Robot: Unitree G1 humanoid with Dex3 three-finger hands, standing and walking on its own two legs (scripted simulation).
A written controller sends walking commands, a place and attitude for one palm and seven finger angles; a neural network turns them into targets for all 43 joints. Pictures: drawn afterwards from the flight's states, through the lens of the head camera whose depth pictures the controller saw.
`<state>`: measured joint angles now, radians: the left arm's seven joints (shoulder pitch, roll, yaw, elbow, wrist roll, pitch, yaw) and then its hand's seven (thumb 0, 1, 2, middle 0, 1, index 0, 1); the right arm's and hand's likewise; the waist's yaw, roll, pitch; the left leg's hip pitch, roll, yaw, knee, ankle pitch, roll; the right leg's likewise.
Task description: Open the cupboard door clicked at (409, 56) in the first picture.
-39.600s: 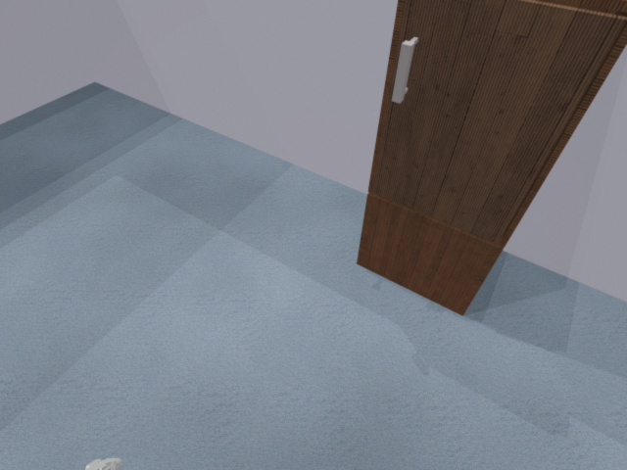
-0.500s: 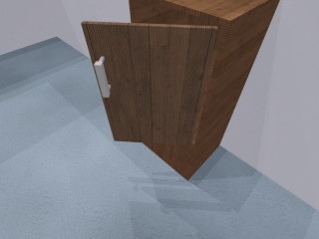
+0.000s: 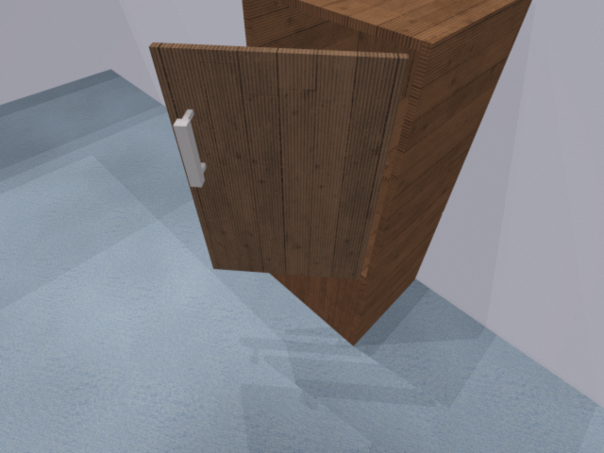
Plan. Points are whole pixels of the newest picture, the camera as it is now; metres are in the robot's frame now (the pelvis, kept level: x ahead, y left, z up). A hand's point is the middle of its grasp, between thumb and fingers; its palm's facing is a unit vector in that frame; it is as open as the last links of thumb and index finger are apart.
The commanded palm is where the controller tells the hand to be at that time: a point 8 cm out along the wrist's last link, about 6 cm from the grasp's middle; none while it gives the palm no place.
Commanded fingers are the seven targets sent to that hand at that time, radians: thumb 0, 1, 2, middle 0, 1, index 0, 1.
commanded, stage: look again from close up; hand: left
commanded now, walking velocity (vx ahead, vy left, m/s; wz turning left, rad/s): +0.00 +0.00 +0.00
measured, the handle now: (193, 148) +0.60 +0.24 +0.07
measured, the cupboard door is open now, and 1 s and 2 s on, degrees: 40 40 40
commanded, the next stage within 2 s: shuffle to correct the standing spot in 0.34 s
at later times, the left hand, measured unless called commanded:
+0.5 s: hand out of the picture +0.00 +0.16 -0.17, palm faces +0.05 -0.98 -0.18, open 7.4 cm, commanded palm none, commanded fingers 0.00 0.90 0.90 -0.20 -0.30 -0.20 -0.30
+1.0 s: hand out of the picture +0.06 +0.20 -0.18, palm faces +0.04 -0.98 -0.20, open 7.3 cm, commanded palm none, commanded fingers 0.00 0.90 0.90 -0.20 -0.30 -0.20 -0.30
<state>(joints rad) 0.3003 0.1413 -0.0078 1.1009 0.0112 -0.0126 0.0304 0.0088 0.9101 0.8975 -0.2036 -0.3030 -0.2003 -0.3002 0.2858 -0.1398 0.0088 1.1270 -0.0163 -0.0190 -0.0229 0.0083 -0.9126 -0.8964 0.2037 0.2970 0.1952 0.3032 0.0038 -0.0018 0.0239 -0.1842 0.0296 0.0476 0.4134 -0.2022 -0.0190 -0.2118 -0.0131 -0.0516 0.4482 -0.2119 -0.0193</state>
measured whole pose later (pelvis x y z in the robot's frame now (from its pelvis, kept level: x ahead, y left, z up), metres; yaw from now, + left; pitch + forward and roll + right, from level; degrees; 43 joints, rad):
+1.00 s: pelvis +0.05 +0.03 +0.00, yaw +0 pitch +0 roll +1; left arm 0.28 0.14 0.02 1.09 0.01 -0.01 0.04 0.02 0.92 0.90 -0.20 -0.30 -0.20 -0.30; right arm 0.33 -0.09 0.01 1.13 -0.01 -0.03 -0.05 0.01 -0.91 -0.90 0.20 0.30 0.20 0.30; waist 0.00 -0.02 0.04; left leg -0.14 -0.01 0.07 0.44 -0.30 0.02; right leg -0.22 -0.04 -0.05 0.52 -0.29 0.00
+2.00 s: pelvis +0.03 +0.02 +0.00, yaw +0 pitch -1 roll +0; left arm 0.26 0.17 -0.01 1.11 0.01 -0.02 0.03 0.01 0.91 0.90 -0.20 -0.30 -0.20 -0.30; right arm 0.27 -0.16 0.02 1.13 -0.02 -0.03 -0.02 0.01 -0.91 -0.90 0.20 0.30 0.20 0.30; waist 0.00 -0.01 0.05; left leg -0.15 0.01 0.06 0.43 -0.25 0.01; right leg -0.21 -0.02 -0.07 0.46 -0.22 -0.02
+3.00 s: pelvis +0.01 +0.01 -0.07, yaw +2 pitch +10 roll -2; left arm 0.33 0.28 0.25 0.04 -0.32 -0.35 -0.41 0.01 0.33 0.65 -0.25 -0.67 -0.24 -0.67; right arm 0.20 -0.20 0.04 0.57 0.03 -0.24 -0.06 0.02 -0.90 -0.90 0.21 0.30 0.20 0.30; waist 0.02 0.02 -0.08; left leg -0.73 0.04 -0.02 1.05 -0.50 -0.01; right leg -0.72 -0.02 -0.14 0.99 -0.45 -0.04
